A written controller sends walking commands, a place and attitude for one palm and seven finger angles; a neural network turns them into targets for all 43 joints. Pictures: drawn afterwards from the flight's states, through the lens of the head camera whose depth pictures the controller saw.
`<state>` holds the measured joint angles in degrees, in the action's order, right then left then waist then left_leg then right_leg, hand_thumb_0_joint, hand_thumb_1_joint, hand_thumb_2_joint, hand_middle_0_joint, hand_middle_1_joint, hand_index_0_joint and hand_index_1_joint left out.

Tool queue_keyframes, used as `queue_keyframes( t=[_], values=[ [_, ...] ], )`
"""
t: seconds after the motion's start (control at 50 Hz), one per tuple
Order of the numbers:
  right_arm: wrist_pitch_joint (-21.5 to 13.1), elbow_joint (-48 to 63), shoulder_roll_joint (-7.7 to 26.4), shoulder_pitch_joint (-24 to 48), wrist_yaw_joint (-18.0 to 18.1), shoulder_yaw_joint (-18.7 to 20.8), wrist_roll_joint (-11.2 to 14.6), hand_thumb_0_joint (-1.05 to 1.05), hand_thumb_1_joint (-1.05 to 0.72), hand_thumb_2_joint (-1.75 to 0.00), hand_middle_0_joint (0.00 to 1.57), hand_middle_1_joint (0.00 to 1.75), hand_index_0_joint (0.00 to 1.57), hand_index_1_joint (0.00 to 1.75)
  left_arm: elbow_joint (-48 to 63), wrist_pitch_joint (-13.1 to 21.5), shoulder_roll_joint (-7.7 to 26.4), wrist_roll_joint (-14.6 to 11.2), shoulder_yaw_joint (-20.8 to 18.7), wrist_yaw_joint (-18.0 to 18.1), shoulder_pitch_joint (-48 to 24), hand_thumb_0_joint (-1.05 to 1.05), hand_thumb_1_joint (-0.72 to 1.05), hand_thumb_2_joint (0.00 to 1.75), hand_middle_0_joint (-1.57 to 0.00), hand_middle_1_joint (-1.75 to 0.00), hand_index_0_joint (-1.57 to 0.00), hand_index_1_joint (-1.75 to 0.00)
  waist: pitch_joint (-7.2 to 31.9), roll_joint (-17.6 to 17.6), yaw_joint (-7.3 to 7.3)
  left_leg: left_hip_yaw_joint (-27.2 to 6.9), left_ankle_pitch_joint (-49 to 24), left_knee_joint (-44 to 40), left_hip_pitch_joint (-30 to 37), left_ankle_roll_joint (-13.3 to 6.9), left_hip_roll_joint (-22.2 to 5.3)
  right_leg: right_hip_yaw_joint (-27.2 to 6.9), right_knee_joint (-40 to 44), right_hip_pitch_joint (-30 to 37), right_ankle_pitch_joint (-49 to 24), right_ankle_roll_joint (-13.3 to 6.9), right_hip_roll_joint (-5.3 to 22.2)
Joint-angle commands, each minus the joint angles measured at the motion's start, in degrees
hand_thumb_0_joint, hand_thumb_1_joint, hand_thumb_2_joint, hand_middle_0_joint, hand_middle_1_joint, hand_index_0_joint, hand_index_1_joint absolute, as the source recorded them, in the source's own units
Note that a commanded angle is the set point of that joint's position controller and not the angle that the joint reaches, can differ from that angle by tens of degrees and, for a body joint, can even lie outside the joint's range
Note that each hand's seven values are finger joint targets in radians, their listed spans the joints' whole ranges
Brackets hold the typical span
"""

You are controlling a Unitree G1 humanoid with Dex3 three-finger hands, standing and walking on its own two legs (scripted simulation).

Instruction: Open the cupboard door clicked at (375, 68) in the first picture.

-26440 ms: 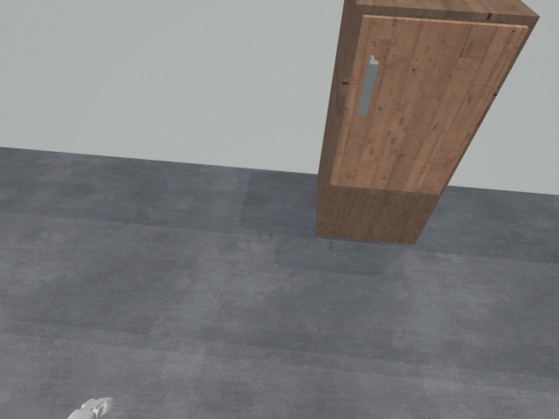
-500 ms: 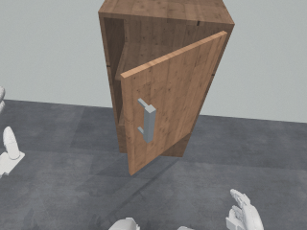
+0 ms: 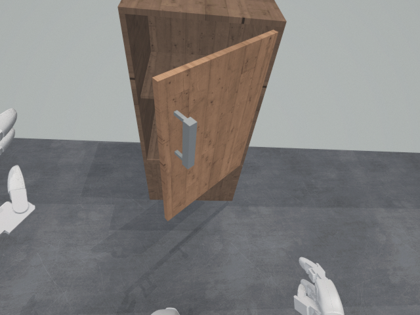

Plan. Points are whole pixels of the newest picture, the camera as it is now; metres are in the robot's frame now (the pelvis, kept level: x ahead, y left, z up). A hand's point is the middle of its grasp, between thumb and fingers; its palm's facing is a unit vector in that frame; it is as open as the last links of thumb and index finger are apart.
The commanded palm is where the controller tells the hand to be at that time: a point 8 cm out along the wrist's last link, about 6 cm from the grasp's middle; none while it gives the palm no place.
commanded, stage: stop stepping back and stand still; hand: left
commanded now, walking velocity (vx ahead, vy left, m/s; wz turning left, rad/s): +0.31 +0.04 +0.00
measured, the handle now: (183, 140) +0.50 +0.12 +0.02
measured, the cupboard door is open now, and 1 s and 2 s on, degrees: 42 42 42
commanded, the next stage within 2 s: let the arm hang, fingers relaxed in 0.68 s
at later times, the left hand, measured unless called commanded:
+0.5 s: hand out of the picture +0.11 +0.29 +0.18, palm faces +0.55 -0.75 -0.37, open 7.4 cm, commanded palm +0.04 +0.32 +0.19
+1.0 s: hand out of the picture +0.04 +0.22 -0.11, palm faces +0.11 -0.95 -0.31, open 7.4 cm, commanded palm none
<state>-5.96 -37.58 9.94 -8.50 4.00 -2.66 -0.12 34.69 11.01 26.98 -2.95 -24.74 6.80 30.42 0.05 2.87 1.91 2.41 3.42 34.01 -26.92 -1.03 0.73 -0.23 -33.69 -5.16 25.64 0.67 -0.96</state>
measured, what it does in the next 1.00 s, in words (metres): steps on the spot: right foot, then left foot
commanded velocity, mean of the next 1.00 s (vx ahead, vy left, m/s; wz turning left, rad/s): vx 0.09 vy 0.00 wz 0.00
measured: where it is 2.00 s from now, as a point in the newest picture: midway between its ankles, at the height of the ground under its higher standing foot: outside the picture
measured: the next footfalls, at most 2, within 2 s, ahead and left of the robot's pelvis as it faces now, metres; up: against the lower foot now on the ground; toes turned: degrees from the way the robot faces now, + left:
right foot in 0.20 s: -0.01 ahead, -0.08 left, +0.00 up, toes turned +8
left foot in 0.46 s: -0.08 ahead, +0.12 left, +0.00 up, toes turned +8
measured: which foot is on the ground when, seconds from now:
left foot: down 0.00-0.22, up 0.24-0.44, down 0.46-1.00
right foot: down 0.00-0.00, up 0.02-0.18, down 0.20-1.00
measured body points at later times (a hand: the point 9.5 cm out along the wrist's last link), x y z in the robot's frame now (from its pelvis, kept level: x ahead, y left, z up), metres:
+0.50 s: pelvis -0.08 +0.01 +0.01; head -0.10 +0.02 +0.46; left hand +0.07 +0.33 +0.20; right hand +0.07 -0.24 -0.08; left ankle -0.09 +0.15 -0.73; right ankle -0.03 -0.09 -0.72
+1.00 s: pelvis -0.09 +0.01 -0.01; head -0.07 -0.01 +0.44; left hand +0.04 +0.27 -0.09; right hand +0.04 -0.23 -0.14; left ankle -0.09 +0.14 -0.72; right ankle -0.05 -0.08 -0.73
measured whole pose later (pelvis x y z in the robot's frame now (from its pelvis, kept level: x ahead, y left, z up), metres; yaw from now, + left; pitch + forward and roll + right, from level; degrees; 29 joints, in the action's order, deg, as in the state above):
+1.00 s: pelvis -0.09 +0.01 -0.01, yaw +6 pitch +0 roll +3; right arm -1.3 -47.5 14.2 -11.5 0.1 0.1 -2.7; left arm -32.5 -3.0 12.1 2.1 -3.2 0.3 14.4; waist -1.0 0.2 -2.3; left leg -0.2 18.7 38.3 -19.5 0.2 3.1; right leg -2.2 -42.6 -22.8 17.3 -1.2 0.3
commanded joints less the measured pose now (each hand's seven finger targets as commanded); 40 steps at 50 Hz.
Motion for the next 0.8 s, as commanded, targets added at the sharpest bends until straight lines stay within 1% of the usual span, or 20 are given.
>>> queue_keyframes(
  t=[0.0,0.02,0.06,0.14,0.16,0.18,0.2,0.22,0.26,0.3,0.38,0.42,0.46,0.56,0.62,0.66,0.7,0.74,0.76,0.78],
  values=[
    [-5.2,9.0,8.8,1.5,0.4,4.1,-0.1,0.0,-0.9,-0.9,0.2,0.3,0.2,0.3,9.5,2.0,9.1,-0.9,-8.0,1.3,-3.0,0.0,0.9,0.9,-0.2,-0.3,-0.2,-0.3,10.0,-19.1,-2.3,-23.1,-10.7,-18.9,21.1,-7.2,-14.7,-3.2,-22.6,-13.9,11.2,-0.7,-2.6],
    [-5.5,8.1,9.8,1.5,0.1,4.3,0.2,0.0,-0.9,-0.9,0.2,0.3,0.2,0.3,3.9,1.9,7.2,-0.9,-6.9,1.7,-2.4,0.0,0.9,0.9,-0.2,-0.3,-0.2,-0.3,3.8,-12.7,-2.26,-24.6,9.4,-23.6,12.3,-8.1,-15.5,-2.9,-20.9,-13.6,9.5,-0.5,-2.5],
    [-5.9,9.4,8.0,2.6,0.3,3.5,-0.5,0.0,-0.9,-0.9,0.2,0.3,0.2,0.3,4.0,1.4,9.6,-0.9,-9.9,2.5,2.4,0.0,0.9,0.9,-0.2,-0.3,-0.2,-0.3,4.1,-13.4,-1.48,-21.1,26.2,-28.5,6.7,-4.4,-12.6,0.2,-12.1,-8.5,5.2,-1.0,-0.8],
    [-3.8,12.3,9.4,3.9,0.2,4.5,-1.0,0.0,-0.9,-0.9,0.2,0.3,0.2,0.3,9.2,1.8,9.6,0.0,-9.5,2.4,7.7,0.0,0.9,0.9,-0.2,-0.3,-0.2,-0.3,3.7,-18.6,-1.02,-9.8,35.3,-28.5,-7.7,1.4,-6.6,7.0,2.0,8.8,1.7,-2.6,-3.9],
    [-3.3,12.5,8.8,3.6,0.1,4.6,-0.9,0.0,-0.9,-0.9,0.2,0.3,0.2,0.3,9.1,1.9,8.3,0.4,-8.2,2.1,8.9,0.0,0.9,0.9,-0.2,-0.3,-0.2,-0.3,3.1,-15.5,-1.4,-6.6,32.7,-22.0,-8.3,1.4,-4.4,4.7,6.9,8.4,0.9,-3.2,-1.5],
    [-2.7,12.3,8.2,2.7,0.0,4.9,-0.7,0.0,-0.9,-0.9,0.2,0.3,0.2,0.3,9.5,2.0,9.2,0.8,-8.4,2.1,9.4,0.0,0.9,0.9,-0.2,-0.3,-0.2,-0.3,3.5,-5.3,-1.69,-2.5,26.2,-6.4,-2.1,1.6,-0.4,-2.5,16.9,-1.1,4.2,-4.9,5.4],
    [-1.9,11.7,8.6,2.5,0.1,5.5,-0.7,0.0,-0.9,-0.9,0.2,0.3,0.2,0.3,10.4,1.9,10.1,0.6,-8.5,2.0,7.6,0.0,0.9,0.9,-0.2,-0.3,-0.2,-0.3,3.3,6.7,-1.65,-2.2,20.3,15.0,3.9,2.6,2.8,-20.8,27.6,-16.9,15.5,-8.9,18.0],
    [-1.4,9.9,9.1,1.6,0.5,5.7,-1.5,0.0,-0.9,-0.9,0.2,0.3,0.2,0.3,11.9,2.3,10.6,0.6,-8.8,2.3,1.8,0.0,0.9,0.9,-0.2,-0.3,-0.2,-0.3,0.9,7.3,-2.09,-3.7,19.3,27.2,1.0,3.0,1.6,-24.6,29.3,-24.0,16.2,-11.1,23.2],
    [-2.7,8.5,8.7,-0.1,0.8,5.2,-1.2,0.0,-0.9,-0.9,0.2,0.3,0.2,0.3,9.3,2.8,10.9,1.4,-9.3,2.8,-4.5,0.0,0.9,0.9,-0.2,-0.3,-0.2,-0.3,1.4,6.1,-3.93,-5.3,16.5,30.3,-0.1,2.4,-2.0,-19.2,27.0,-23.4,17.9,-9.8,19.8],
    [-3.2,8.2,8.1,-0.6,1.6,4.6,-1.0,0.0,-0.9,-0.9,0.2,0.3,0.2,0.3,2.0,2.9,8.7,2.2,-7.3,3.1,-5.8,0.0,0.9,0.9,-0.2,-0.3,-0.2,-0.3,1.8,3.4,-4.15,-2.2,15.6,18.2,7.0,1.4,-3.9,-9.8,23.2,-24.2,14.0,-6.8,14.9],
    [-5.4,6.6,8.7,-1.0,3.2,4.6,-1.0,0.0,-0.9,-0.9,0.2,0.3,0.2,0.3,-1.9,3.3,5.5,2.9,-3.1,3.6,-9.6,0.0,0.9,0.9,-0.2,-0.3,-0.2,-0.3,-0.8,-2.7,-2.66,2.4,19.5,-3.5,13.3,-1.0,-1.3,-7.5,18.4,-18.9,11.6,-6.1,12.4],
    [-6.0,7.6,9.7,-1.8,3.1,4.7,-1.0,0.0,-0.9,-0.9,0.2,0.3,0.2,0.3,0.1,3.7,5.1,2.7,-2.6,3.7,-9.2,0.0,0.9,0.9,-0.2,-0.3,-0.2,-0.3,-0.7,-9.2,-2.49,-4.5,25.1,-14.0,12.8,-2.8,-4.7,-5.3,10.3,-15.2,6.8,-3.7,7.8],
    [-5.9,9.4,10.5,-1.3,2.3,4.9,-0.2,0.0,-0.9,-0.9,0.2,0.3,0.2,0.3,3.8,4.1,6.0,2.4,-4.2,3.6,-7.1,0.0,0.9,0.9,-0.2,-0.3,-0.2,-0.3,1.3,-14.4,-1.92,-17.0,16.6,-16.5,13.1,-5.9,-14.1,2.7,-2.3,-14.4,-7.6,-0.7,1.7],
    [-5.8,9.1,8.8,1.1,1.1,4.4,-0.2,0.0,-0.9,-0.9,0.2,0.3,0.2,0.3,5.5,4.0,7.7,2.6,-6.8,3.0,-4.2,0.0,0.9,0.9,-0.2,-0.3,-0.2,-0.3,-1.3,-8.1,-2.01,-9.9,23.8,-15.8,1.3,-3.8,-11.0,2.0,2.3,-4.7,-7.9,-0.8,1.4],
    [-6.0,8.8,8.7,0.2,0.7,4.5,-0.4,0.0,-0.9,-0.9,0.2,0.3,0.2,0.3,3.8,4.1,6.7,2.0,-6.5,2.9,-4.1,0.0,0.9,0.9,-0.2,-0.3,-0.2,-0.3,-0.4,-5.3,-2.33,-3.9,24.6,-8.8,2.3,-1.8,-5.5,-5.7,7.9,-6.7,-3.8,-3.1,4.1],
    [-5.8,8.0,7.9,-0.5,0.7,4.5,-0.6,0.0,-0.9,-0.9,0.2,0.3,0.2,0.3,1.8,3.9,7.1,1.8,-6.5,3.0,-4.8,0.0,0.9,0.9,-0.2,-0.3,-0.2,-0.3,-0.7,-0.4,-2.7,-1.1,23.1,-0.5,4.4,-0.7,-2.4,-13.9,14.9,-11.5,5.9,-5.6,8.9],
    [-5.3,7.2,7.4,-1.1,0.4,4.5,-0.5,0.0,-0.9,-0.9,0.2,0.3,0.2,0.3,0.1,3.5,6.8,1.7,-6.0,3.1,-5.4,0.0,0.9,0.9,-0.2,-0.3,-0.2,-0.3,1.2,3.2,-2.86,0.0,19.3,5.6,7.1,-0.3,-1.6,-17.3,18.7,-12.2,8.2,-7.6,13.1],
    [-5.2,7.0,7.3,-0.8,0.3,4.2,-0.5,0.0,-0.9,-0.9,0.2,0.3,0.2,0.3,-0.6,3.2,6.4,1.4,-5.8,3.2,-5.5,0.0,0.9,0.9,-0.2,-0.3,-0.2,-0.3,2.6,2.0,-3.01,-0.7,16.0,0.4,11.1,-0.4,-1.9,-12.4,16.3,-11.9,2.0,-6.7,11.9],
    [-4.6,-6.4,14.5,-3.5,-4.9,7.7,-1.1,0.0,-0.9,-0.9,0.2,0.3,0.2,0.3,-41.2,-6.8,-6.7,6.1,17.8,-5.0,-7.1,0.0,0.9,0.9,-0.2,-0.3,-0.2,-0.3,1.5,-3.2,-6.25,-5.9,3.4,7.5,9.3,-1.3,-5.6,-3.5,2.5,-19.4,-18.2,-6.0,13.5],
    [-1.0,-5.5,12.0,-5.9,-4.8,7.4,-0.9,0.0,-0.9,-0.9,0.2,0.3,0.2,0.3,-42.7,-10.8,-8.9,5.6,17.3,-6.3,-5.3,0.0,0.9,0.9,-0.2,-0.3,-0.2,-0.3,2.9,-7.4,-4.82,-9.6,0.3,0.0,9.2,-1.6,-7.2,-0.2,-2.9,-19.5,-14.9,-4.2,8.1]
  ],
)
